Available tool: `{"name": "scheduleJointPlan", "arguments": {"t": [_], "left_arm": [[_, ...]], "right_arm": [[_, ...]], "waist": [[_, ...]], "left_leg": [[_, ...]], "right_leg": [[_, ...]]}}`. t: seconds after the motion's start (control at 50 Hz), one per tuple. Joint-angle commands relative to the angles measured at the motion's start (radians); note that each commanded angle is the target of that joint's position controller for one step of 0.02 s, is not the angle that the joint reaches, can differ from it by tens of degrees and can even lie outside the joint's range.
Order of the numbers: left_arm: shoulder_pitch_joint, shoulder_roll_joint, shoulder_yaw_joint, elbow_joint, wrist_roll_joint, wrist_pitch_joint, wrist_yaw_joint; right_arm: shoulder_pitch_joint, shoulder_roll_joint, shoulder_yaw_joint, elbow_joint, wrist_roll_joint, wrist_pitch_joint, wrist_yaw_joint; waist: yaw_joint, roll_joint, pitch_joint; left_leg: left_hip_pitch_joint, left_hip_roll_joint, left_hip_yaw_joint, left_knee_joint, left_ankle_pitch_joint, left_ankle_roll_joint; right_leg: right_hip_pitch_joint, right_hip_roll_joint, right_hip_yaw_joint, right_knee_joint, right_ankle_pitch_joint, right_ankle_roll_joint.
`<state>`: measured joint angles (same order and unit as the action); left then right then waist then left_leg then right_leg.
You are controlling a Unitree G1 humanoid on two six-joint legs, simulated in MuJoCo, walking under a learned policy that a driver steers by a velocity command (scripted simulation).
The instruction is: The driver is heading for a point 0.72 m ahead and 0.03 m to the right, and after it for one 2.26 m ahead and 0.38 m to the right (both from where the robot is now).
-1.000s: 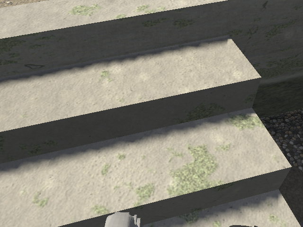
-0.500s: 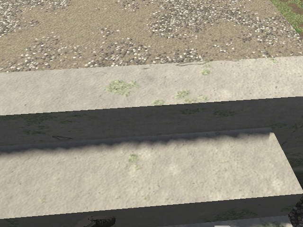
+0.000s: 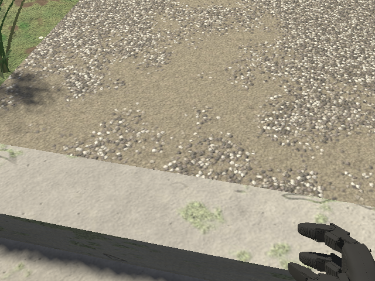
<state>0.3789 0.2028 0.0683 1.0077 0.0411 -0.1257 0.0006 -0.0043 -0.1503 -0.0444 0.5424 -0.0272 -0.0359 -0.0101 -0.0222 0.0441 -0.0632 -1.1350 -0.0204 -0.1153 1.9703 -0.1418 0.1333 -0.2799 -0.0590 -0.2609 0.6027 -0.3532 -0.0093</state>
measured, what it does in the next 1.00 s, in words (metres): climbs: left foot 0.17 m higher, then right foot 0.17 m higher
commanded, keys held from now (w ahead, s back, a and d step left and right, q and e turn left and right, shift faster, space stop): w+q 0.10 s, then w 0.18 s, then w+e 0.72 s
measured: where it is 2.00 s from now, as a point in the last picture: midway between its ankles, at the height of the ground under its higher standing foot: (216, 94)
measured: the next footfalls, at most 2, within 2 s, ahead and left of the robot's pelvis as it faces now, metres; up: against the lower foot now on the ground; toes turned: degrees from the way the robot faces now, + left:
left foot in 0.24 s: +0.35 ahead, +0.17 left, +0.17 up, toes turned +12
right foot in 0.82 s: +0.65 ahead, +0.03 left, +0.34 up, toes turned -10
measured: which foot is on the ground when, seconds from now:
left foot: up 0.00-0.22, down 0.24-0.84, up 0.86-1.00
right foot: down 0.00-0.24, up 0.26-0.80, down 0.82-1.00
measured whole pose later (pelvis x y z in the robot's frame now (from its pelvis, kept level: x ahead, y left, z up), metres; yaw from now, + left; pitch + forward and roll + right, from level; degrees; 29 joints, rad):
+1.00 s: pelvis +0.61 +0.05 +0.29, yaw -11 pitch +2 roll -2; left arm 0.31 0.25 0.09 0.87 0.03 -0.03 0.00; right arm 0.22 -0.15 -0.03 0.62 -0.04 -0.10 -0.02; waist -0.03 -0.01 -0.07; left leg -0.82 0.05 -0.10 1.86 -0.14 0.06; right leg -0.49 0.18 -0.10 0.91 -0.47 -0.18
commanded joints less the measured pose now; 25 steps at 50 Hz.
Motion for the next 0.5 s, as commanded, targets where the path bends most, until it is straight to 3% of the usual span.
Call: {"name": "scheduleJointPlan", "arguments": {"t": [0.02,0.04,0.06,0.08,0.1,0.12,0.14,0.16,0.18,0.2,0.22,0.24,0.26,0.28,0.3,0.32,0.34,0.36,0.38,0.4,0.42,0.46,0.48,0.5], "left_arm": [[-0.011,0.073,0.003,-0.033,0.003,-0.059,-0.012],[0.039,0.097,0.007,-0.018,0.005,-0.057,-0.013],[0.079,0.096,0.007,-0.004,0.006,-0.053,-0.012],[0.113,0.086,0.004,0.01,0.014,-0.049,-0.007],[0.143,0.061,-0.001,0.026,0.011,-0.028,-0.002],[0.176,0.044,-0.006,0.041,0.01,-0.018,0.013],[0.146,0.062,-0.005,0.02,0.0,-0.004,0.025],[0.101,0.068,-0.008,0.001,-0.036,0.004,0.035],[0.084,0.086,-0.007,-0.03,-0.051,0.012,0.036],[0.127,0.171,0.007,-0.044,-0.052,0.003,0.033],[0.119,0.266,0.033,-0.054,-0.055,-0.006,0.023],[0.076,0.322,0.053,-0.08,-0.075,-0.02,-0.008],[0.065,0.257,0.045,-0.146,-0.092,-0.041,-0.041],[0.024,0.167,0.041,-0.221,-0.083,-0.042,-0.076],[-0.004,0.079,0.035,-0.239,-0.066,-0.036,-0.067],[-0.047,0.004,0.024,-0.295,-0.053,-0.024,-0.044],[-0.101,-0.027,0.014,-0.34,-0.033,-0.021,-0.022],[-0.103,-0.059,0.0,-0.352,-0.015,-0.011,-0.006],[-0.084,-0.098,-0.016,-0.356,-0.004,0.005,0.004],[-0.049,-0.103,-0.028,-0.359,-0.001,0.021,0.007],[-0.066,-0.114,-0.039,-0.359,-0.008,0.036,0.005],[-0.106,-0.125,-0.045,-0.356,-0.014,0.061,0.008],[-0.148,-0.14,-0.05,-0.358,-0.028,0.07,0.013],[-0.183,-0.164,-0.058,-0.367,-0.036,0.079,0.021]], "right_arm": [[-0.024,0.045,0.013,-0.045,-0.019,0.022,-0.025],[-0.101,0.057,0.021,-0.079,-0.019,0.021,-0.034],[-0.179,0.052,0.026,-0.116,-0.02,0.018,-0.04],[-0.256,0.054,0.029,-0.147,-0.021,0.017,-0.039],[-0.306,0.073,0.047,-0.191,-0.018,0.021,-0.029],[-0.34,0.07,0.054,-0.214,-0.011,0.025,-0.02],[-0.314,0.048,0.06,-0.218,-0.02,0.034,0.008],[-0.297,0.087,0.082,-0.226,0.005,0.033,0.037],[-0.248,0.068,0.071,-0.167,0.015,0.032,0.05],[-0.105,0.061,0.053,-0.117,0.004,0.039,0.044],[0.144,0.026,0.032,-0.048,0.021,0.04,0.031],[0.302,-0.043,0.007,-0.022,0.022,0.028,0.022],[0.367,-0.139,-0.028,0.017,0.005,0.007,0.012],[0.395,-0.28,-0.082,0.017,-0.001,0.015,0.0],[0.308,-0.292,-0.097,0.017,-0.01,0.018,0.003],[0.209,-0.261,-0.088,0.047,-0.008,-0.005,0.024],[0.199,-0.188,-0.074,0.11,0.003,-0.028,0.032],[0.221,-0.12,-0.053,0.182,0.011,-0.043,0.036],[0.215,-0.039,-0.03,0.222,0.003,-0.051,0.04],[0.25,-0.004,-0.019,0.264,-0.002,-0.058,0.042],[0.298,0.015,-0.009,0.302,-0.003,-0.067,0.042],[0.341,0.014,-0.004,0.34,-0.004,-0.087,0.034],[0.398,-0.002,-0.002,0.363,-0.01,-0.098,0.033],[0.433,-0.022,-0.004,0.386,-0.013,-0.107,0.036]], "waist": [[-0.016,-0.078,0.131],[0.009,-0.065,0.15],[0.028,-0.055,0.157],[0.055,-0.07,0.167],[0.042,-0.055,0.166],[0.066,-0.102,0.151],[0.06,-0.124,0.116],[0.046,-0.145,0.098],[0.069,-0.082,0.026],[0.028,-0.152,-0.098],[-0.068,-0.254,-0.256],[-0.158,-0.294,-0.356],[-0.177,-0.167,-0.424],[-0.165,0.095,-0.514],[-0.135,0.007,-0.548],[-0.05,-0.043,-0.433],[-0.021,-0.093,-0.262],[0.016,-0.079,-0.094],[0.07,-0.065,-0.026],[0.091,-0.046,0.003],[0.086,-0.034,0.029],[0.077,-0.059,0.072],[0.051,-0.053,0.079],[0.052,-0.032,0.081]], "left_leg": [[-0.207,-0.003,0.018,0.209,-0.113,0.011],[-0.333,0.013,0.008,0.224,-0.222,0.024],[-0.402,0.028,0.012,0.175,-0.304,0.029],[-0.455,0.041,0.028,0.141,-0.351,0.033],[-0.413,0.077,0.065,-0.023,-0.348,0.026],[-0.373,0.082,0.12,-0.089,-0.363,0.017],[-0.189,0.105,0.23,-0.288,-0.332,0.0],[0.141,0.131,0.282,-0.573,-0.295,0.023],[0.423,0.058,0.392,-0.707,-0.275,0.022],[0.583,-0.032,0.428,-0.695,-0.338,0.024],[0.723,-0.07,0.382,-0.786,-0.287,0.045],[0.886,-0.086,0.284,-0.988,-0.209,0.064],[1.187,0.053,-0.098,-1.132,-0.239,0.123],[1.271,0.312,-0.637,-1.487,-0.097,0.175],[1.206,0.347,-0.731,-1.553,-0.174,0.134],[1.059,0.358,-0.635,-1.563,-0.278,0.119],[0.925,0.32,-0.503,-1.527,-0.311,0.088],[0.813,0.274,-0.388,-1.492,-0.251,0.082],[0.746,0.251,-0.288,-1.506,-0.169,0.052],[0.745,0.238,-0.196,-1.52,-0.128,0.037],[0.753,0.247,-0.155,-1.548,-0.082,0.043],[0.768,0.25,-0.069,-1.577,-0.067,0.009],[0.794,0.286,-0.054,-1.614,0.023,0.003],[0.83,0.297,-0.034,-1.639,0.006,-0.008]], "right_leg": [[0.048,-0.269,0.223,-0.42,0.155,-0.162],[0.166,-0.282,0.211,-0.454,0.115,-0.147],[0.259,-0.279,0.192,-0.479,0.065,-0.123],[0.325,-0.286,0.168,-0.501,0.1,-0.103],[0.313,-0.238,0.116,-0.525,0.063,-0.071],[0.33,-0.22,0.099,-0.558,0.127,-0.087],[0.264,-0.186,0.038,-0.628,0.208,-0.124],[0.123,-0.168,-0.006,-0.732,0.327,-0.152],[0.078,-0.167,-0.005,-0.684,0.648,-0.19],[0.206,-0.215,0.006,-0.48,1.341,-0.189],[0.33,-0.253,0.029,-0.251,1.7,-0.164],[0.352,-0.225,0.042,-0.003,1.707,-0.117],[-0.042,-0.113,0.115,0.356,1.308,-0.055],[-0.261,0.092,0.216,0.861,0.158,0.015],[-0.339,0.113,0.466,1.253,0.196,0.001],[-0.409,0.074,0.449,1.381,0.279,0.0],[-0.465,0.03,0.41,1.353,0.32,-0.024],[-0.558,0.027,0.389,1.379,0.296,-0.043],[-0.597,0.031,0.415,1.412,0.301,-0.061],[-0.646,0.029,0.417,1.403,0.257,-0.073],[-0.712,0.051,0.418,1.441,0.224,-0.079],[-0.815,0.064,0.451,1.381,0.221,-0.078],[-0.892,0.096,0.408,1.529,0.208,-0.083],[-0.979,0.107,0.401,1.63,0.188,-0.099]]}}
